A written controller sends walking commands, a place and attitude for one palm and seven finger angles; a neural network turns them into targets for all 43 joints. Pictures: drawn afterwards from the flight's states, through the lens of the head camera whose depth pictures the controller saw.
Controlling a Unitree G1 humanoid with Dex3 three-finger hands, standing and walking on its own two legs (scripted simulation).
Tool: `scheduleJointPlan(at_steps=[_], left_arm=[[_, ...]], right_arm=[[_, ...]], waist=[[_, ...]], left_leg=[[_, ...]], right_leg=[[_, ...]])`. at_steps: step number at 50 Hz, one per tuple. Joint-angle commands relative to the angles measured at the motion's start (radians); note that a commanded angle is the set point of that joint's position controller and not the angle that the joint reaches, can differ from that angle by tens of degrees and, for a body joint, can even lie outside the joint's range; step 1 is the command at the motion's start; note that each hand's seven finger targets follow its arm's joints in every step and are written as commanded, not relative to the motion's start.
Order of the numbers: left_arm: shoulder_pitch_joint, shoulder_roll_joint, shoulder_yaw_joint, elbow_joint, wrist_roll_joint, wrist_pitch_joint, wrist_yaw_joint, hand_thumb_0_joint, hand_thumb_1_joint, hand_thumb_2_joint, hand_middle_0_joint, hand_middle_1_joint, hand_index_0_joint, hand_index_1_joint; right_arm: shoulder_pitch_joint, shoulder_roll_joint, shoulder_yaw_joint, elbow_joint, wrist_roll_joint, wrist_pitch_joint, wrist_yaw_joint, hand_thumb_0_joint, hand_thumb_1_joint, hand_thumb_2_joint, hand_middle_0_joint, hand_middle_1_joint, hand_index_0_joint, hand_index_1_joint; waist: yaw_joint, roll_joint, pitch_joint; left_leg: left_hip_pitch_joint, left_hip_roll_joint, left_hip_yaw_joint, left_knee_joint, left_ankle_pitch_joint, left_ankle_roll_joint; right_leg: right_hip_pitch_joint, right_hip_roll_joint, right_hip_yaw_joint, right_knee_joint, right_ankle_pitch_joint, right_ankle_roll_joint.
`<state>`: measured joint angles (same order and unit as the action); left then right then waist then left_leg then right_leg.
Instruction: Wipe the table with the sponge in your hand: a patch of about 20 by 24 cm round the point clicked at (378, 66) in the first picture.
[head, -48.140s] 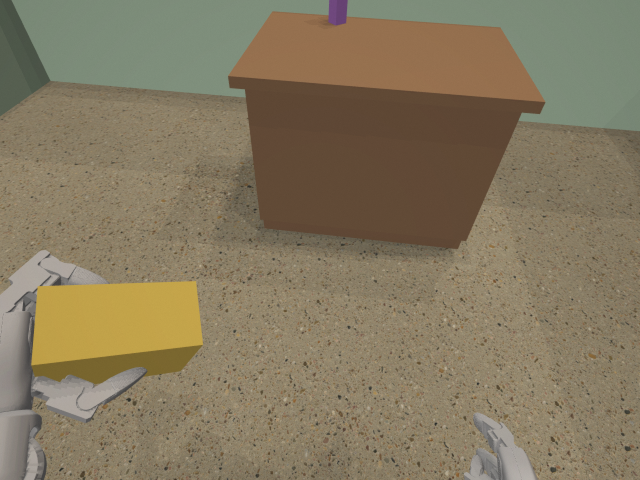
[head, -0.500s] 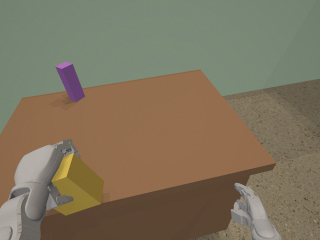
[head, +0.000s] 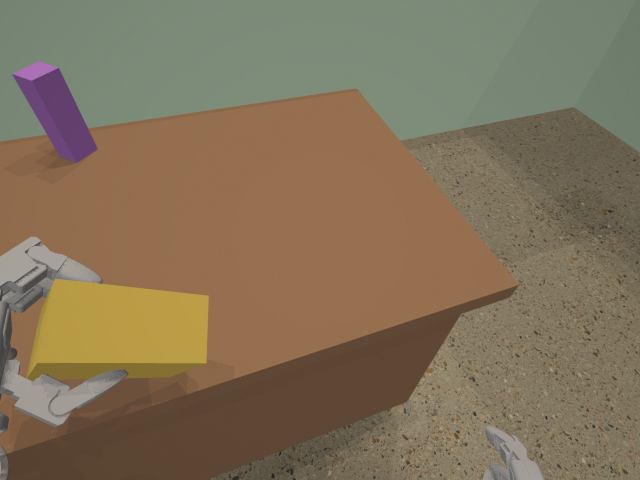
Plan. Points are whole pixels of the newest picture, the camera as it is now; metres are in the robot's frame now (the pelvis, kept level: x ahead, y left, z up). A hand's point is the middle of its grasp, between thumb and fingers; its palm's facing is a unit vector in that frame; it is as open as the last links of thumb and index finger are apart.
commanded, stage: step back with the hand held close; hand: left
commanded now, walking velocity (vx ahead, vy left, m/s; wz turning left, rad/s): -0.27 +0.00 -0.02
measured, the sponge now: (145, 337) +0.23 +0.19 +0.12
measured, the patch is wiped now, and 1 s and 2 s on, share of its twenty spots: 0.95 0.95 0.95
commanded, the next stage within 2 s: stop stepping back and stand still in 0.94 s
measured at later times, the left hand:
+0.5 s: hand (32, 384) +0.16 +0.24 +0.17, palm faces +0.39 -0.84 -0.38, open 10.6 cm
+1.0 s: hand out of the picture +0.03 +0.21 +0.17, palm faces +0.34 -0.85 -0.40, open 10.6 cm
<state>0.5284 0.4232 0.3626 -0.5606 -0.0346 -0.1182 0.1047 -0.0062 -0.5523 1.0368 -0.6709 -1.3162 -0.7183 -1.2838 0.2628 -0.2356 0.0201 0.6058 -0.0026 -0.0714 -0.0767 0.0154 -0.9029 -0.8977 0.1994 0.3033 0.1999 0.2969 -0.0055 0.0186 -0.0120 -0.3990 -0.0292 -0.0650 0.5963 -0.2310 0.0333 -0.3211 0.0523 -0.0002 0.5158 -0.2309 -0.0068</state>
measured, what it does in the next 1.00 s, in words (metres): walks backwards: right foot, then left foot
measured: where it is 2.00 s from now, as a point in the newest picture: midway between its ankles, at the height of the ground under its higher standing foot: outside the picture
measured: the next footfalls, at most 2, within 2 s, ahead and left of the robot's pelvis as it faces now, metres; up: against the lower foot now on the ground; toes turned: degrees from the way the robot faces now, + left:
right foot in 0.48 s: -0.03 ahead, -0.14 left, +0.00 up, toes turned +3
left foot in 0.72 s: -0.05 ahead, +0.12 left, +0.00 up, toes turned +1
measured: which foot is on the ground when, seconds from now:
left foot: down 0.00-0.54, up 0.56-0.70, down 0.72-1.00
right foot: down 0.00-0.26, up 0.28-0.46, down 0.48-0.72, up 0.74-1.00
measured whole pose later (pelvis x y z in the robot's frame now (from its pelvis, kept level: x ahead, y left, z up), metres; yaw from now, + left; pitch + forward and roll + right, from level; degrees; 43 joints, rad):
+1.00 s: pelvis -0.19 -0.02 -0.01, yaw -2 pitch +0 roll -2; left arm 0.50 0.40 0.35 -0.63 -0.04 -0.11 0.14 -0.01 -0.57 1.05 -0.68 -1.33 -0.72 -1.30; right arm 0.21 -0.17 0.03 0.58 0.00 -0.13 -0.04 0.01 -0.90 -0.90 0.20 0.30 0.20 0.30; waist 0.00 -0.02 0.01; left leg -0.46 0.08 0.00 0.62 -0.17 -0.02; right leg -0.37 0.03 0.01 0.70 -0.34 0.03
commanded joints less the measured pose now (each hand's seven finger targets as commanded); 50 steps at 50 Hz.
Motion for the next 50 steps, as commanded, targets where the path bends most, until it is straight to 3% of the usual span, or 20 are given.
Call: scheduleJointPlan(at_steps=[1,7,9,11,13,16,19,24,25,27,28,30,32,34,36,37,39,42,46,50], left_arm=[[-0.067,0.151,0.123,-0.213,-0.012,-0.084,0.033,0.000,0.100,1.300,-1.200,-1.600,-1.200,-1.600],[-0.130,0.162,0.106,-0.196,-0.032,-0.086,0.051,0.000,0.100,1.300,-1.200,-1.600,-1.200,-1.600],[-0.120,0.165,0.118,-0.213,-0.031,-0.084,0.051,0.000,0.100,1.300,-1.200,-1.600,-1.200,-1.600],[-0.145,0.163,0.121,-0.249,-0.026,-0.088,0.049,0.000,0.100,1.300,-1.200,-1.600,-1.200,-1.600],[-0.192,0.173,0.144,-0.274,0.003,-0.090,0.048,0.000,0.100,1.300,-1.200,-1.600,-1.200,-1.600],[-0.239,0.136,0.106,-0.249,0.014,-0.077,0.047,0.000,0.100,1.300,-1.200,-1.600,-1.200,-1.600],[-0.207,0.091,0.056,-0.237,0.005,-0.065,0.041,0.000,0.100,1.300,-1.200,-1.600,-1.200,-1.600],[-0.148,0.116,0.085,-0.248,0.005,-0.090,0.023,0.000,0.100,1.300,-1.200,-1.600,-1.200,-1.600],[-0.159,0.139,0.104,-0.249,0.002,-0.105,0.022,0.000,0.100,1.300,-1.200,-1.600,-1.200,-1.600],[-0.132,0.147,0.092,-0.246,-0.020,-0.110,0.029,0.000,0.100,1.300,-1.200,-1.600,-1.200,-1.600],[-0.096,0.185,0.134,-0.257,-0.023,-0.110,0.039,0.000,0.100,1.300,-1.200,-1.600,-1.200,-1.600],[-0.099,0.164,0.122,-0.245,-0.024,-0.100,0.039,0.000,0.100,1.300,-1.200,-1.600,-1.200,-1.600],[-0.123,0.168,0.127,-0.203,-0.019,-0.096,0.044,0.000,0.100,1.300,-1.200,-1.600,-1.200,-1.600],[-0.105,0.171,0.133,-0.209,-0.025,-0.095,0.049,0.000,0.100,1.300,-1.200,-1.600,-1.200,-1.600],[-0.101,0.164,0.144,-0.274,-0.035,-0.105,0.059,0.000,0.100,1.300,-1.200,-1.600,-1.200,-1.600],[-0.082,0.155,0.144,-0.248,-0.021,-0.102,0.057,0.000,0.100,1.300,-1.200,-1.600,-1.200,-1.600],[-0.103,0.139,0.116,-0.342,-0.017,-0.092,0.051,0.000,0.100,1.300,-1.200,-1.600,-1.200,-1.600],[-0.126,0.097,0.075,-0.348,-0.007,-0.061,0.055,0.000,0.100,1.300,-1.200,-1.600,-1.200,-1.600],[-0.104,0.108,0.097,-0.313,-0.009,-0.055,0.061,0.000,0.100,1.300,-1.200,-1.600,-1.200,-1.600],[-0.126,0.104,0.107,-0.242,-0.006,-0.081,0.050,0.000,0.100,1.300,-1.200,-1.600,-1.200,-1.600]], right_arm=[[-0.118,-0.144,-0.063,-0.174,0.008,-0.058,-0.009,0.000,-0.900,-0.900,0.200,0.300,0.200,0.300],[-0.118,-0.115,-0.062,-0.172,0.016,-0.031,-0.014,0.000,-0.900,-0.900,0.200,0.300,0.200,0.300],[-0.127,-0.122,-0.061,-0.192,0.019,-0.020,-0.016,0.000,-0.900,-0.900,0.200,0.300,0.200,0.300],[-0.146,-0.139,-0.059,-0.210,0.017,-0.023,-0.016,0.000,-0.900,-0.900,0.200,0.300,0.200,0.300],[-0.143,-0.156,-0.060,-0.205,-0.002,-0.043,-0.017,0.000,-0.900,-0.900,0.200,0.300,0.200,0.300],[-0.124,-0.117,-0.064,-0.172,-0.012,-0.075,0.002,0.000,-0.900,-0.900,0.200,0.300,0.200,0.300],[-0.133,-0.112,-0.049,-0.159,-0.009,-0.087,0.013,0.000,-0.900,-0.900,0.200,0.300,0.200,0.300],[-0.151,-0.116,-0.042,-0.162,-0.003,-0.071,0.019,0.000,-0.900,-0.900,0.200,0.300,0.200,0.300],[-0.159,-0.116,-0.039,-0.162,-0.003,-0.072,0.018,0.000,-0.900,-0.900,0.200,0.300,0.200,0.300],[-0.135,-0.109,-0.071,-0.167,0.028,-0.056,0.007,0.000,-0.900,-0.900,0.200,0.300,0.200,0.300],[-0.139,-0.099,-0.072,-0.164,0.024,-0.047,0.005,0.000,-0.900,-0.900,0.200,0.300,0.200,0.300],[-0.172,-0.047,-0.035,-0.191,0.016,-0.024,0.007,0.000,-0.900,-0.900,0.200,0.300,0.200,0.300],[-0.178,-0.056,-0.031,-0.182,0.015,-0.007,-0.004,0.000,-0.900,-0.900,0.200,0.300,0.200,0.300],[-0.164,-0.088,-0.046,-0.184,0.023,-0.009,-0.020,0.000,-0.900,-0.900,0.200,0.300,0.200,0.300],[-0.150,-0.120,-0.079,-0.191,0.023,-0.033,-0.014,0.000,-0.900,-0.900,0.200,0.300,0.200,0.300],[-0.109,-0.113,-0.084,-0.164,0.018,-0.047,-0.001,0.000,-0.900,-0.900,0.200,0.300,0.200,0.300],[-0.098,-0.097,-0.071,-0.145,-0.006,-0.076,0.019,0.000,-0.900,-0.900,0.200,0.300,0.200,0.300],[-0.115,-0.109,-0.083,-0.139,0.021,-0.102,0.039,0.000,-0.900,-0.900,0.200,0.300,0.200,0.300],[-0.141,-0.116,-0.072,-0.155,0.014,-0.106,0.026,0.000,-0.900,-0.900,0.200,0.300,0.200,0.300],[-0.131,-0.120,-0.064,-0.151,0.011,-0.106,0.020,0.000,-0.900,-0.900,0.200,0.300,0.200,0.300]], waist=[[0.020,0.005,-0.167],[-0.016,-0.120,-0.133],[-0.015,-0.039,-0.140],[-0.002,0.099,-0.072],[0.000,0.296,-0.073],[0.016,0.133,-0.116],[0.015,0.187,-0.126],[0.017,0.145,-0.183],[0.015,0.096,-0.162],[0.009,-0.176,-0.184],[0.013,-0.189,-0.216],[0.000,-0.124,-0.154],[-0.013,-0.091,-0.133],[-0.021,-0.049,-0.169],[0.007,0.200,-0.211],[0.005,0.159,-0.232],[-0.006,0.204,-0.237],[0.007,0.186,-0.169],[0.005,0.231,-0.122],[0.015,0.181,-0.113]], left_leg=[[-0.061,0.115,-0.143,-0.056,-0.084,0.024],[0.085,0.057,-0.042,0.238,-0.151,-0.024],[0.069,0.094,-0.077,0.100,-0.101,-0.007],[-0.016,0.149,-0.163,-0.090,-0.272,0.024],[-0.140,0.277,-0.373,-0.351,-0.458,0.094],[0.005,0.302,-0.318,-0.287,-0.147,0.124],[0.074,0.274,-0.264,-0.274,-0.062,0.100],[0.024,0.216,-0.177,-0.091,-0.015,0.039],[-0.007,0.181,-0.138,-0.019,-0.059,0.023],[0.060,0.033,0.009,0.361,-0.168,-0.061],[0.039,0.018,0.008,0.513,-0.207,-0.069],[-0.113,0.076,-0.039,0.494,-0.265,-0.049],[-0.074,0.090,-0.002,0.299,-0.215,-0.043],[0.058,0.102,0.011,-0.073,0.034,-0.031],[0.283,0.353,-0.228,-0.170,0.607,0.080],[0.377,0.383,-0.226,-0.133,0.815,0.110],[0.365,0.366,-0.221,-0.111,0.866,0.118],[0.202,0.320,-0.114,-0.166,0.583,0.083],[-0.006,0.312,-0.126,-0.243,0.030,0.068],[-0.094,0.262,-0.115,-0.119,-0.235,0.037]], right_leg=[[0.110,-0.135,0.117,-0.032,0.212,-0.052],[-0.205,-0.294,0.202,-0.121,0.124,-0.119],[-0.168,-0.249,0.152,-0.025,0.155,-0.094],[-0.187,-0.124,0.071,0.052,-0.061,-0.038],[-0.062,0.013,0.022,0.322,-0.141,0.019],[-0.135,-0.016,0.077,0.430,-0.222,0.020],[-0.092,-0.012,0.059,0.250,-0.209,0.016],[0.123,-0.043,0.053,-0.113,0.103,-0.009],[0.103,-0.087,0.080,-0.135,0.196,-0.031],[-0.077,-0.308,0.247,-0.171,0.321,-0.159],[-0.086,-0.374,0.279,-0.173,0.470,-0.206],[0.000,-0.387,0.257,-0.084,0.693,-0.186],[0.000,-0.343,0.198,-0.027,0.735,-0.129],[0.009,-0.271,0.136,0.116,0.632,-0.065],[-0.221,-0.070,0.052,0.305,-0.086,0.024],[-0.307,-0.026,0.077,0.396,-0.256,0.024],[-0.327,-0.042,0.125,0.494,-0.308,0.034],[-0.186,-0.056,0.071,0.407,-0.147,0.037],[-0.007,-0.036,0.025,0.250,-0.124,0.030],[0.127,-0.014,-0.016,-0.001,0.023,0.028]])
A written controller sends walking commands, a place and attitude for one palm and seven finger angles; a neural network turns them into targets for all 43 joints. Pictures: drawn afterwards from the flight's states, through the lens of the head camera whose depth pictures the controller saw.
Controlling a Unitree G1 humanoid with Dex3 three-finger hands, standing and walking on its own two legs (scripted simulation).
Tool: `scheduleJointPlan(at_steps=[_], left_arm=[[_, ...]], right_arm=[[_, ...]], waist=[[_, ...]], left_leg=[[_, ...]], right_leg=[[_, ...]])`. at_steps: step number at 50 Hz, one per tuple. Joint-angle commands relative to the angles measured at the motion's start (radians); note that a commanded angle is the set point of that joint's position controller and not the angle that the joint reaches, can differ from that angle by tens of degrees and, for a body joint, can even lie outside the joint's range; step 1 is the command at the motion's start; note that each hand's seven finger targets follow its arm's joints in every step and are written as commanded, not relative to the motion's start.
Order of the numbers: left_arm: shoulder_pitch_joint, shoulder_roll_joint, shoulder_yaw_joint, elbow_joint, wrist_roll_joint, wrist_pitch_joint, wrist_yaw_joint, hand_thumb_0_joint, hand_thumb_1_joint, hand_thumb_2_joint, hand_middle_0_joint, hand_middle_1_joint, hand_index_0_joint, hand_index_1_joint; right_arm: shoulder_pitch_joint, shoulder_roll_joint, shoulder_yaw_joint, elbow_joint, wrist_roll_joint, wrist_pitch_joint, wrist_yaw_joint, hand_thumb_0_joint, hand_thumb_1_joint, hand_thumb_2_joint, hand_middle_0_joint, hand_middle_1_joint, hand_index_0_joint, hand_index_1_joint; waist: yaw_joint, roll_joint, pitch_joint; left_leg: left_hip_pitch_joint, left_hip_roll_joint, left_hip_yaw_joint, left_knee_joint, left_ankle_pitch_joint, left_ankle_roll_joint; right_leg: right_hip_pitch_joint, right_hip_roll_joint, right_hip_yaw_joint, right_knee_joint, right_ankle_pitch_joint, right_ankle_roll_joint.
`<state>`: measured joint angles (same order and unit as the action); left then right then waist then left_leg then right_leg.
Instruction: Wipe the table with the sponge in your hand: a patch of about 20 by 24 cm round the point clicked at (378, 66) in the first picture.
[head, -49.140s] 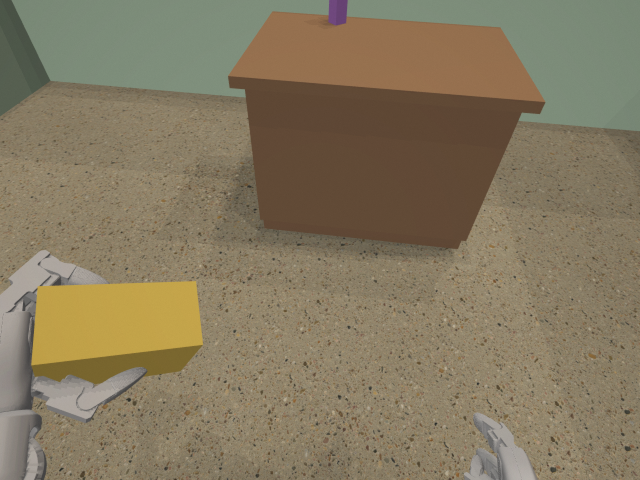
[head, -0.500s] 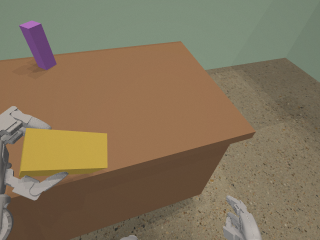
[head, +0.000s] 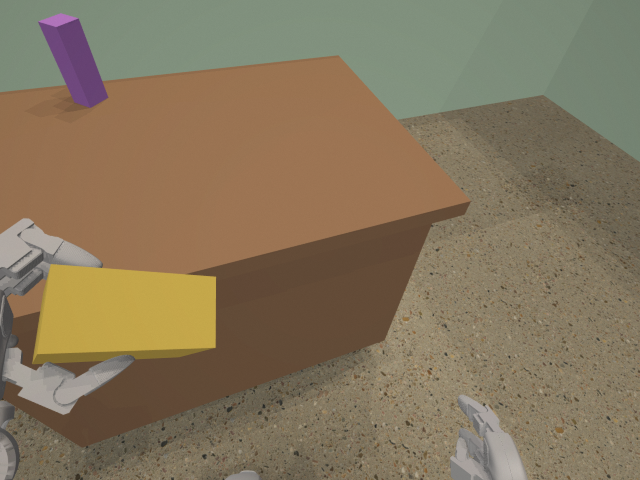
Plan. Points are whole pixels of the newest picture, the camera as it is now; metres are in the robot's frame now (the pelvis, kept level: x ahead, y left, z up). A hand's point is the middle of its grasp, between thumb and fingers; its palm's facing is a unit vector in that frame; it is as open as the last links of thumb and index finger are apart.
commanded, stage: stop stepping back and stand still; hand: left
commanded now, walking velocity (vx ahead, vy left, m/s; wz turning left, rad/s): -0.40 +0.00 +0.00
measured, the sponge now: (152, 319) +0.23 +0.18 +0.14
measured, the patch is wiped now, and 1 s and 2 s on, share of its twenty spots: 0.95 0.95 0.95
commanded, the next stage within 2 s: stand and wait in 1.14 s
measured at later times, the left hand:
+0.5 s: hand out of the picture +0.05 +0.23 +0.18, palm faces +0.47 -0.81 -0.35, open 10.6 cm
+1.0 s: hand out of the picture -0.01 +0.18 +0.17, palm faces +0.45 -0.81 -0.36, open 10.6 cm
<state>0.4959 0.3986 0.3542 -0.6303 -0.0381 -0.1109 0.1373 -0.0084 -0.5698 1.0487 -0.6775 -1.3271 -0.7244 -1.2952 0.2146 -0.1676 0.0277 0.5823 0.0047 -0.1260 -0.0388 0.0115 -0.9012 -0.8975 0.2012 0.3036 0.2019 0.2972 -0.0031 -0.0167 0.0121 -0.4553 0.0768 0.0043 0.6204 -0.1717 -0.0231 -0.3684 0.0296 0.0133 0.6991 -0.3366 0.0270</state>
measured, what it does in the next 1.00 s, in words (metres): walks backwards: right foot, then left foot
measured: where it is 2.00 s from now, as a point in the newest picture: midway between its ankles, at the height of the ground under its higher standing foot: outside the picture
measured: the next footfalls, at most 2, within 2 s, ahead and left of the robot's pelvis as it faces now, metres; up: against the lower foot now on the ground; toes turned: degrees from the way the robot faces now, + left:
right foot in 0.02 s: +0.05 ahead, -0.13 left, +0.00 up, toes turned +1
left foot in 0.32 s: -0.14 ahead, +0.08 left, +0.00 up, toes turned +5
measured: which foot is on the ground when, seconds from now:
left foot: down 0.00-0.06, up 0.08-0.30, down 0.32-1.00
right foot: up 0.00-0.00, down 0.02-0.34, up 0.36-0.52, down 0.54-0.72, up 0.74-0.94, down 0.96-1.00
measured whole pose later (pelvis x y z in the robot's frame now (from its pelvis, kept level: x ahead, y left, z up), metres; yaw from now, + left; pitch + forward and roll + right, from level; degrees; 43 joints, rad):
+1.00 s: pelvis -0.20 -0.07 +0.00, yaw +4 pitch -1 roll -2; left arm 0.43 0.34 0.31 -0.45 -0.04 -0.10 0.13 -0.01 -0.58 1.05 -0.68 -1.33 -0.73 -1.30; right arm 0.27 -0.21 0.03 0.63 0.01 -0.12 -0.05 0.01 -0.90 -0.90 0.20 0.30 0.20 0.30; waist -0.01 0.05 -0.05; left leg -0.42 0.07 -0.03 0.88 -0.42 0.02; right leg -0.33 0.00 -0.09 0.63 -0.26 -0.02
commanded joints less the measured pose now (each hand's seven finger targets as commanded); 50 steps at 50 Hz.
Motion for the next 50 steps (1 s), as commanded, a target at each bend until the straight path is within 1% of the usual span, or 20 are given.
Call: scheduleJointPlan(at_steps=[1,2,3,6,13,16,18,20,25,26,27,28,32,34,36,39,45,46,48,50], left_arm=[[-0.110,0.147,0.129,-0.152,0.000,-0.101,0.013,0.000,0.100,1.300,-1.200,-1.600,-1.200,-1.600],[-0.118,0.135,0.095,-0.122,0.000,-0.110,0.007,0.000,0.100,1.300,-1.200,-1.600,-1.200,-1.600],[-0.088,0.162,0.093,-0.093,-0.003,-0.098,0.008,0.000,0.100,1.300,-1.200,-1.600,-1.200,-1.600],[-0.094,0.161,0.104,-0.063,-0.019,-0.061,0.000,0.000,0.100,1.300,-1.200,-1.600,-1.200,-1.600],[-0.085,0.214,0.150,-0.129,-0.020,-0.048,0.006,0.000,0.100,1.300,-1.200,-1.600,-1.200,-1.600],[-0.086,0.202,0.158,-0.213,-0.028,-0.070,0.001,0.000,0.100,1.300,-1.200,-1.600,-1.200,-1.600],[-0.202,0.213,0.121,-0.231,-0.019,-0.077,0.010,0.000,0.100,1.300,-1.200,-1.600,-1.200,-1.600],[-0.211,0.161,0.107,-0.024,0.001,-0.096,-0.006,0.000,0.100,1.300,-1.200,-1.600,-1.200,-1.600],[-0.240,0.108,0.054,0.049,-0.016,-0.063,-0.029,0.000,0.100,1.300,-1.200,-1.600,-1.200,-1.600],[-0.222,0.124,0.052,0.027,-0.015,-0.061,-0.029,0.000,0.100,1.300,-1.200,-1.600,-1.200,-1.600],[-0.221,0.169,0.091,-0.027,-0.019,-0.069,-0.028,0.000,0.100,1.300,-1.200,-1.600,-1.200,-1.600],[-0.203,0.137,0.084,-0.017,-0.025,-0.085,-0.035,0.000,0.100,1.300,-1.200,-1.600,-1.200,-1.600],[-0.149,0.164,0.101,-0.144,-0.027,-0.074,-0.016,0.000,0.100,1.300,-1.200,-1.600,-1.200,-1.600],[-0.150,0.174,0.102,-0.183,-0.023,-0.069,0.008,0.000,0.100,1.300,-1.200,-1.600,-1.200,-1.600],[-0.266,0.189,0.130,-0.217,-0.005,-0.082,0.028,0.000,0.100,1.300,-1.200,-1.600,-1.200,-1.600],[-0.226,0.169,0.105,0.016,0.007,-0.061,0.022,0.000,0.100,1.300,-1.200,-1.600,-1.200,-1.600],[-0.148,0.092,0.039,0.000,-0.014,-0.046,0.014,0.000,0.100,1.300,-1.200,-1.600,-1.200,-1.600],[-0.131,0.084,0.028,-0.008,-0.008,-0.042,0.011,0.000,0.100,1.300,-1.200,-1.600,-1.200,-1.600],[-0.147,0.147,0.061,-0.040,0.001,-0.049,0.003,0.000,0.100,1.300,-1.200,-1.600,-1.200,-1.600],[-0.221,0.183,0.100,-0.132,-0.018,-0.087,0.007,0.000,0.100,1.300,-1.200,-1.600,-1.200,-1.600]], right_arm=[[-0.089,-0.186,-0.072,-0.129,0.003,-0.053,-0.019,0.000,-0.900,-0.900,0.200,0.300,0.200,0.300],[-0.075,-0.175,-0.081,-0.124,0.011,-0.051,-0.020,0.000,-0.900,-0.900,0.200,0.300,0.200,0.300],[-0.056,-0.181,-0.116,-0.139,0.030,-0.052,-0.021,0.000,-0.900,-0.900,0.200,0.300,0.200,0.300],[-0.100,-0.119,-0.049,-0.131,0.021,0.001,-0.023,0.000,-0.900,-0.900,0.200,0.300,0.200,0.300],[-0.062,-0.187,-0.074,-0.121,0.024,-0.038,-0.033,0.000,-0.900,-0.900,0.200,0.300,0.200,0.300],[-0.015,-0.199,-0.085,-0.142,0.016,-0.049,-0.037,0.000,-0.900,-0.900,0.200,0.300,0.200,0.300],[-0.025,-0.173,-0.081,-0.122,0.024,-0.074,-0.041,0.000,-0.900,-0.900,0.200,0.300,0.200,0.300],[-0.013,-0.171,-0.081,-0.036,0.037,-0.096,-0.019,0.000,-0.900,-0.900,0.200,0.300,0.200,0.300],[-0.042,-0.210,-0.074,-0.085,0.023,-0.072,-0.035,0.000,-0.900,-0.900,0.200,0.300,0.200,0.300],[-0.065,-0.197,-0.076,-0.102,0.023,-0.064,-0.039,0.000,-0.900,-0.900,0.200,0.300,0.200,0.300],[-0.096,-0.188,-0.085,-0.129,0.023,-0.058,-0.038,0.000,-0.900,-0.900,0.200,0.300,0.200,0.300],[-0.068,-0.190,-0.086,-0.093,0.024,-0.051,-0.028,0.000,-0.900,-0.900,0.200,0.300,0.200,0.300],[-0.083,-0.125,-0.042,-0.066,0.014,-0.014,-0.020,0.000,-0.900,-0.900,0.200,0.300,0.200,0.300],[-0.090,-0.156,-0.034,-0.088,0.006,-0.025,-0.047,0.000,-0.900,-0.900,0.200,0.300,0.200,0.300],[-0.101,-0.194,-0.055,-0.118,0.012,-0.058,-0.047,0.000,-0.900,-0.900,0.200,0.300,0.200,0.300],[-0.055,-0.144,-0.051,-0.058,0.033,-0.077,-0.018,0.000,-0.900,-0.900,0.200,0.300,0.200,0.300],[-0.103,-0.178,-0.044,-0.113,0.011,-0.058,-0.034,0.000,-0.900,-0.900,0.200,0.300,0.200,0.300],[-0.101,-0.178,-0.049,-0.117,0.007,-0.051,-0.033,0.000,-0.900,-0.900,0.200,0.300,0.200,0.300],[-0.107,-0.162,-0.062,-0.125,0.012,-0.040,-0.024,0.000,-0.900,-0.900,0.200,0.300,0.200,0.300],[-0.087,-0.162,-0.067,-0.084,0.016,-0.047,-0.021,0.000,-0.900,-0.900,0.200,0.300,0.200,0.300]], waist=[[0.020,0.139,-0.126],[0.017,-0.031,-0.119],[0.024,-0.343,-0.182],[-0.038,-0.071,-0.135],[-0.016,-0.105,-0.201],[-0.002,0.165,-0.257],[-0.058,0.552,-0.125],[-0.018,0.132,0.120],[0.013,0.072,-0.020],[0.016,-0.155,-0.037],[0.007,-0.313,-0.098],[-0.009,-0.202,-0.117],[-0.041,-0.134,-0.117],[-0.042,0.066,-0.125],[-0.023,0.423,-0.080],[-0.018,0.150,0.022],[0.015,0.232,-0.058],[0.034,0.109,-0.069],[0.017,-0.255,-0.097],[-0.013,-0.133,-0.122]], left_leg=[[-0.046,0.115,-0.138,-0.001,-0.338,0.070],[-0.025,0.004,-0.032,0.269,-0.371,0.012],[-0.032,-0.125,-0.005,0.675,-0.397,-0.035],[-0.038,-0.043,-0.105,0.882,-0.194,-0.010],[0.175,-0.036,-0.042,0.143,-0.331,0.089],[0.238,0.018,0.019,-0.403,-0.072,0.114],[0.277,0.242,-0.255,-0.359,0.075,0.255],[0.100,0.268,-0.279,-0.346,0.021,0.252],[0.014,0.034,-0.042,0.054,-0.306,0.133],[-0.109,-0.071,0.046,0.310,-0.413,0.101],[-0.147,-0.112,0.015,0.537,-0.421,0.083],[-0.115,-0.077,-0.079,0.640,-0.336,0.067],[0.263,-0.017,0.009,0.240,-0.278,0.091],[0.323,-0.029,0.010,-0.106,-0.346,0.106],[0.089,0.255,-0.424,-0.484,-0.642,0.257],[0.091,0.244,-0.368,-0.405,-0.507,0.261],[-0.017,0.113,-0.122,-0.260,-0.499,0.132],[-0.087,0.045,-0.054,-0.069,-0.469,0.107],[-0.219,-0.086,0.001,0.504,-0.320,0.059],[-0.159,-0.023,-0.087,0.566,-0.229,0.045]], right_leg=[[0.165,-0.024,-0.020,-0.293,0.211,-0.023],[0.071,-0.124,0.048,-0.375,0.274,-0.092],[-0.036,-0.367,0.391,-0.468,0.300,-0.220],[-0.184,-0.323,0.257,-0.367,0.147,-0.187],[-0.154,-0.295,0.216,-0.285,0.043,-0.109],[0.021,-0.074,0.015,0.136,0.103,-0.040],[-0.326,0.005,-0.038,0.541,-0.172,0.010],[-0.422,-0.095,0.106,0.546,-0.102,-0.029],[0.207,-0.021,-0.095,-0.246,0.121,-0.019],[0.265,-0.130,0.089,-0.346,0.006,-0.066],[0.180,-0.341,0.475,-0.501,-0.208,-0.160],[0.090,-0.382,0.578,-0.546,-0.307,-0.194],[-0.325,-0.267,0.186,-0.439,-0.417,-0.132],[-0.288,-0.166,0.063,-0.189,-0.404,-0.098],[-0.261,0.022,-0.056,0.494,-0.181,-0.011],[-0.400,-0.089,0.041,0.607,-0.062,-0.015],[0.179,-0.011,-0.138,-0.133,-0.071,-0.036],[0.294,-0.011,-0.119,-0.251,-0.005,-0.050],[0.266,-0.364,0.441,-0.508,-0.002,-0.193],[0.136,-0.389,0.447,-0.514,-0.154,-0.230]])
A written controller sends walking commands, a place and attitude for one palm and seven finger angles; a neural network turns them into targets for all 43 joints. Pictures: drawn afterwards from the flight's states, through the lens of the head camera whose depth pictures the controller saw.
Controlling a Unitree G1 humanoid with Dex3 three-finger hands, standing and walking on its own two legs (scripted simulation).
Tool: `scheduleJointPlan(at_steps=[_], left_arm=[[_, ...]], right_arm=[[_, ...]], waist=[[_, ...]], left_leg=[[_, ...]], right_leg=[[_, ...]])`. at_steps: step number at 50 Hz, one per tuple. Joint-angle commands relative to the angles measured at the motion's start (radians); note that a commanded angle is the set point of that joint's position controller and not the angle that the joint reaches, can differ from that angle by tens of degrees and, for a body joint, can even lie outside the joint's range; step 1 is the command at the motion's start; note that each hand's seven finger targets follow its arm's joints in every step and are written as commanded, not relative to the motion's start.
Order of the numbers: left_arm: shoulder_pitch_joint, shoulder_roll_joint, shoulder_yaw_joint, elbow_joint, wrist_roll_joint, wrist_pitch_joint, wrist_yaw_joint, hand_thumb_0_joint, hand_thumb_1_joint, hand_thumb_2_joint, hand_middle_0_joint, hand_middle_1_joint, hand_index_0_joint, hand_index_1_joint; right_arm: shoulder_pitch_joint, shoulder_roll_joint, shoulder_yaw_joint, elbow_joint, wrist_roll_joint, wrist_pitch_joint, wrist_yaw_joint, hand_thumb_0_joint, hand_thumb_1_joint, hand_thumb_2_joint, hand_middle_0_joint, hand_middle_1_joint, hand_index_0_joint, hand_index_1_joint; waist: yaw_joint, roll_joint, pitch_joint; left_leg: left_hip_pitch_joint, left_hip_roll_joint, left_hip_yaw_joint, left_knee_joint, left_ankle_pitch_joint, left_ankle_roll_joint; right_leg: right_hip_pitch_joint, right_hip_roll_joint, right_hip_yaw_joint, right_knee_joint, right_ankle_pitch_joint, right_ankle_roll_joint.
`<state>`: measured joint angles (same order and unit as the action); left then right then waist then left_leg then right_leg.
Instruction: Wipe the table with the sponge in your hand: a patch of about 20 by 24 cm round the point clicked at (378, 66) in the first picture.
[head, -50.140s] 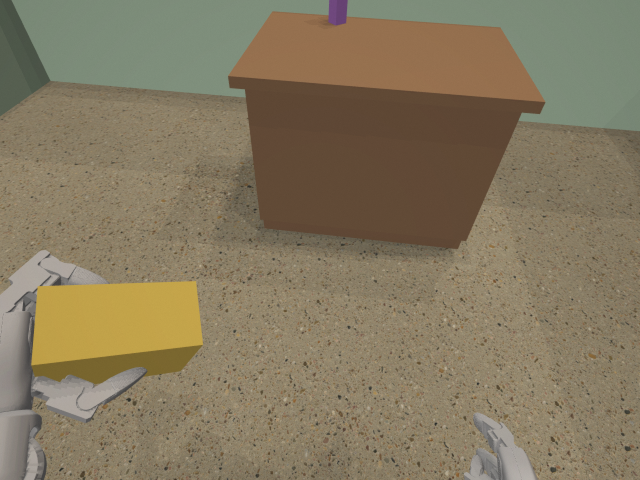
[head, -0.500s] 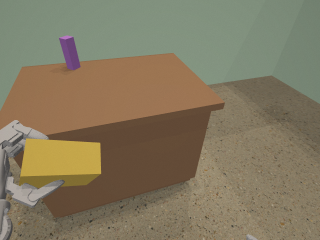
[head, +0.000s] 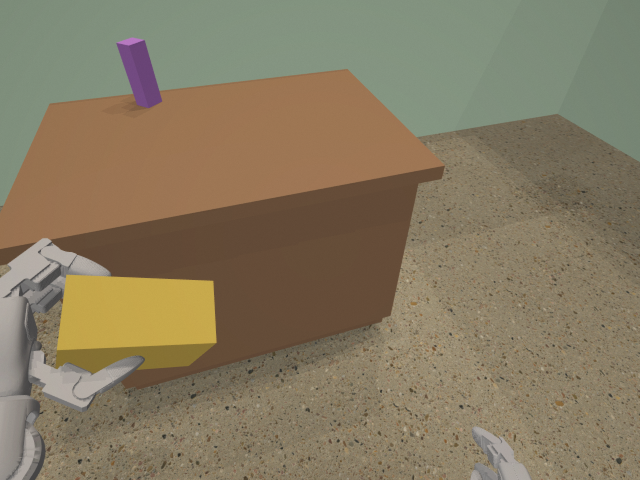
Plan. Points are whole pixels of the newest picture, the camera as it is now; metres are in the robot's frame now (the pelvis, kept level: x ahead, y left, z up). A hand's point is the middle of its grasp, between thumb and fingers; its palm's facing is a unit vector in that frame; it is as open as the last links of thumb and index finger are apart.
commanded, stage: stop stepping back and stand still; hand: left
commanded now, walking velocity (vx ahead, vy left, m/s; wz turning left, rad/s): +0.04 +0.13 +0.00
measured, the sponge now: (159, 326) +0.24 +0.19 +0.14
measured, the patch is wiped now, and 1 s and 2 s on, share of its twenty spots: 0.95 0.95 0.95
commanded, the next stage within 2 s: stand and wait in 0.14 s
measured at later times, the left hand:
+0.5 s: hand (90, 297) +0.24 +0.24 +0.18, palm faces +0.37 -0.86 -0.36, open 10.6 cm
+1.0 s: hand (80, 299) +0.24 +0.25 +0.18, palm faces +0.37 -0.86 -0.35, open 10.6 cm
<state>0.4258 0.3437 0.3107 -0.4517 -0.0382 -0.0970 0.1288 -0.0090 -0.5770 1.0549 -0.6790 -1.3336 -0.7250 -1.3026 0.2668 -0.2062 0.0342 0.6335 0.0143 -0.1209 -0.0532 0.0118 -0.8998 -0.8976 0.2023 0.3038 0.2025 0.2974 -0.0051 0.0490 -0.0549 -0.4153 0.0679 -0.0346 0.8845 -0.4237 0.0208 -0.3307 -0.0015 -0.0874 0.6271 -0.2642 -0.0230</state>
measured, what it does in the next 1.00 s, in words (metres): stands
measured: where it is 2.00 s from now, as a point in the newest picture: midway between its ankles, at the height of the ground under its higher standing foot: outside the picture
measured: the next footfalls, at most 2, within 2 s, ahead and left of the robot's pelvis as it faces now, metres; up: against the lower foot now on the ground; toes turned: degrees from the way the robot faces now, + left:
none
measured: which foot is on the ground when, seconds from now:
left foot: down 0.00-1.00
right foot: down 0.00-1.00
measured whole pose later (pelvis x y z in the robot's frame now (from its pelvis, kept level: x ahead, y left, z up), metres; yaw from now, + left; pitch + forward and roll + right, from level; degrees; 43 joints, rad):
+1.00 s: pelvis +0.03 +0.02 +0.02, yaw -1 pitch -1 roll -1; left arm 0.49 0.34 0.29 -0.47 -0.06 -0.10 0.16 -0.01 -0.58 1.06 -0.68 -1.33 -0.73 -1.30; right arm 0.19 -0.22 0.02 0.60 0.01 -0.06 -0.08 0.01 -0.90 -0.90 0.20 0.30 0.20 0.30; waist 0.00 0.02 -0.01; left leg -0.22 0.03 0.03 0.48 -0.24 -0.01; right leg -0.20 -0.02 -0.04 0.43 -0.21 0.02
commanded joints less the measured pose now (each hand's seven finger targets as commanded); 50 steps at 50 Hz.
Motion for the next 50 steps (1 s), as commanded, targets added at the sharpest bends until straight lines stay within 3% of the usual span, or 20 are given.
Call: scheduleJointPlan(at_steps=[1,3,4,5,6,7,8,9,11,12,14,16,18,19,24,32,33,42,44,50], left_arm=[[-0.144,0.239,0.151,-0.324,-0.026,-0.103,0.015,0.000,0.100,1.300,-1.200,-1.600,-1.200,-1.600],[-0.103,0.229,0.155,-0.322,-0.026,-0.098,0.022,0.000,0.100,1.300,-1.200,-1.600,-1.200,-1.600],[-0.082,0.216,0.141,-0.322,-0.023,-0.096,0.032,0.000,0.100,1.300,-1.200,-1.600,-1.200,-1.600],[-0.060,0.206,0.136,-0.309,-0.024,-0.095,0.044,0.000,0.100,1.300,-1.200,-1.600,-1.200,-1.600],[-0.060,0.195,0.125,-0.306,-0.027,-0.097,0.053,0.000,0.100,1.300,-1.200,-1.600,-1.200,-1.600],[-0.059,0.188,0.128,-0.314,-0.025,-0.100,0.061,0.000,0.100,1.300,-1.200,-1.600,-1.200,-1.600],[-0.027,0.174,0.124,-0.273,-0.028,-0.092,0.065,0.000,0.100,1.300,-1.200,-1.600,-1.200,-1.600],[-0.045,0.186,0.131,-0.271,-0.022,-0.089,0.064,0.000,0.100,1.300,-1.200,-1.600,-1.200,-1.600],[-0.037,0.180,0.133,-0.218,-0.015,-0.085,0.059,0.000,0.100,1.300,-1.200,-1.600,-1.200,-1.600],[-0.034,0.172,0.122,-0.200,-0.014,-0.087,0.053,0.000,0.100,1.300,-1.200,-1.600,-1.200,-1.600],[-0.058,0.178,0.109,-0.226,-0.021,-0.090,0.045,0.000,0.100,1.300,-1.200,-1.600,-1.200,-1.600],[-0.062,0.182,0.110,-0.265,-0.020,-0.096,0.047,0.000,0.100,1.300,-1.200,-1.600,-1.200,-1.600],[-0.032,0.184,0.117,-0.291,-0.018,-0.098,0.049,0.000,0.100,1.300,-1.200,-1.600,-1.200,-1.600],[-0.021,0.184,0.120,-0.305,-0.016,-0.100,0.051,0.000,0.100,1.300,-1.200,-1.600,-1.200,-1.600],[-0.018,0.172,0.118,-0.266,-0.021,-0.092,0.050,0.000,0.100,1.300,-1.200,-1.600,-1.200,-1.600],[-0.030,0.162,0.100,-0.268,-0.026,-0.081,0.045,0.000,0.100,1.300,-1.200,-1.600,-1.200,-1.600],[-0.029,0.158,0.092,-0.271,-0.025,-0.079,0.044,0.000,0.100,1.300,-1.200,-1.600,-1.200,-1.600],[-0.046,0.163,0.096,-0.248,-0.026,-0.074,0.051,0.000,0.100,1.300,-1.200,-1.600,-1.200,-1.600],[-0.054,0.164,0.093,-0.260,-0.023,-0.075,0.052,0.000,0.100,1.300,-1.200,-1.600,-1.200,-1.600],[-0.031,0.165,0.095,-0.259,-0.022,-0.079,0.055,0.000,0.100,1.300,-1.200,-1.600,-1.200,-1.600]], right_arm=[[-0.141,-0.130,-0.077,-0.135,0.008,-0.045,-0.007,0.000,-0.900,-0.900,0.200,0.300,0.200,0.300],[-0.161,-0.103,-0.064,-0.143,0.003,-0.024,-0.020,0.000,-0.900,-0.900,0.200,0.300,0.200,0.300],[-0.173,-0.097,-0.059,-0.150,0.001,-0.021,-0.028,0.000,-0.900,-0.900,0.200,0.300,0.200,0.300],[-0.166,-0.111,-0.063,-0.148,-0.004,-0.025,-0.039,0.000,-0.900,-0.900,0.200,0.300,0.200,0.300],[-0.170,-0.135,-0.070,-0.159,-0.009,-0.027,-0.044,0.000,-0.900,-0.900,0.200,0.300,0.200,0.300],[-0.176,-0.153,-0.077,-0.169,-0.010,-0.031,-0.046,0.000,-0.900,-0.900,0.200,0.300,0.200,0.300],[-0.172,-0.161,-0.076,-0.184,0.000,-0.032,-0.050,0.000,-0.900,-0.900,0.200,0.300,0.200,0.300],[-0.163,-0.138,-0.069,-0.173,0.012,-0.032,-0.044,0.000,-0.900,-0.900,0.200,0.300,0.200,0.300],[-0.183,-0.128,-0.067,-0.169,0.008,-0.041,-0.041,0.000,-0.900,-0.900,0.200,0.300,0.200,0.300],[-0.177,-0.130,-0.071,-0.168,0.004,-0.043,-0.036,0.000,-0.900,-0.900,0.200,0.300,0.200,0.300],[-0.175,-0.130,-0.075,-0.163,0.006,-0.047,-0.026,0.000,-0.900,-0.900,0.200,0.300,0.200,0.300],[-0.177,-0.128,-0.073,-0.159,0.000,-0.048,-0.022,0.000,-0.900,-0.900,0.200,0.300,0.200,0.300],[-0.189,-0.135,-0.073,-0.170,-0.004,-0.049,-0.025,0.000,-0.900,-0.900,0.200,0.300,0.200,0.300],[-0.189,-0.129,-0.069,-0.173,-0.004,-0.045,-0.023,0.000,-0.900,-0.900,0.200,0.300,0.200,0.300],[-0.194,-0.124,-0.065,-0.181,0.003,-0.030,-0.024,0.000,-0.900,-0.900,0.200,0.300,0.200,0.300],[-0.204,-0.119,-0.059,-0.194,-0.001,-0.013,-0.023,0.000,-0.900,-0.900,0.200,0.300,0.200,0.300],[-0.207,-0.124,-0.059,-0.197,-0.001,-0.013,-0.024,0.000,-0.900,-0.900,0.200,0.300,0.200,0.300],[-0.211,-0.120,-0.056,-0.196,-0.001,0.001,-0.028,0.000,-0.900,-0.900,0.200,0.300,0.200,0.300],[-0.210,-0.122,-0.057,-0.196,-0.001,0.001,-0.029,0.000,-0.900,-0.900,0.200,0.300,0.200,0.300],[-0.208,-0.127,-0.059,-0.196,-0.002,-0.002,-0.031,0.000,-0.900,-0.900,0.200,0.300,0.200,0.300]], waist=[[-0.012,-0.153,-0.010],[-0.023,-0.121,-0.005],[-0.019,-0.116,-0.008],[-0.020,-0.058,-0.019],[-0.015,0.056,-0.004],[-0.002,0.159,-0.008],[0.004,0.182,-0.024],[0.005,0.142,-0.040],[0.014,0.024,0.017],[0.007,-0.086,0.015],[-0.010,-0.183,-0.013],[-0.012,-0.096,-0.039],[-0.006,0.020,-0.049],[0.004,0.044,-0.063],[0.010,0.026,-0.090],[0.009,0.007,-0.099],[0.007,0.040,-0.089],[0.008,0.002,-0.057],[0.008,0.034,-0.053],[0.011,0.036,-0.064]], left_leg=[[-0.143,0.018,-0.067,0.218,0.036,0.006],[0.073,0.036,-0.025,-0.087,0.068,0.021],[0.177,0.012,0.021,-0.220,0.081,0.027],[0.232,-0.020,0.055,-0.332,0.079,0.029],[0.224,0.007,-0.029,-0.426,0.012,0.049],[0.206,0.073,-0.153,-0.497,-0.013,0.081],[0.177,0.131,-0.232,-0.538,0.048,0.099],[0.124,0.122,-0.226,-0.560,0.007,0.086],[0.039,0.056,-0.118,-0.474,0.051,0.054],[0.041,0.004,-0.056,-0.376,0.091,0.031],[0.089,-0.027,-0.002,-0.260,0.181,0.006],[0.157,-0.017,-0.005,-0.329,0.241,0.005],[0.201,0.007,-0.037,-0.409,0.335,0.013],[0.209,0.031,-0.056,-0.434,0.389,0.020],[0.232,0.044,-0.048,-0.441,0.498,0.012],[0.243,0.032,-0.025,-0.461,0.450,0.001],[0.238,0.032,-0.029,-0.470,0.445,-0.002],[0.206,0.016,-0.018,-0.491,0.299,-0.005],[0.206,0.018,-0.021,-0.501,0.288,-0.005],[0.202,0.021,-0.027,-0.515,0.293,-0.005]], right_leg=[[0.009,-0.362,0.487,-0.421,-0.218,-0.176],[-0.104,-0.298,0.306,-0.346,-0.190,-0.117],[-0.134,-0.269,0.267,-0.316,-0.243,-0.100],[-0.108,-0.223,0.229,-0.261,-0.254,-0.079],[-0.102,-0.158,0.196,-0.177,-0.262,-0.048],[-0.092,-0.073,0.142,-0.086,-0.198,-0.012],[-0.035,-0.020,0.058,-0.003,-0.073,0.022],[0.021,-0.007,0.056,-0.007,-0.091,0.038],[0.096,-0.034,0.090,-0.154,-0.012,0.032],[0.099,-0.082,0.164,-0.228,0.006,0.012],[0.085,-0.196,0.275,-0.303,0.028,-0.038],[0.089,-0.193,0.238,-0.271,0.093,-0.041],[0.099,-0.121,0.164,-0.199,0.167,-0.011],[0.117,-0.086,0.127,-0.170,0.195,0.007],[0.161,-0.056,0.099,-0.167,0.278,0.024],[0.178,-0.058,0.107,-0.209,0.284,0.023],[0.174,-0.058,0.106,-0.207,0.275,0.020],[0.160,-0.060,0.123,-0.267,0.190,0.019],[0.156,-0.057,0.120,-0.263,0.175,0.017],[0.168,-0.050,0.107,-0.253,0.168,0.021]])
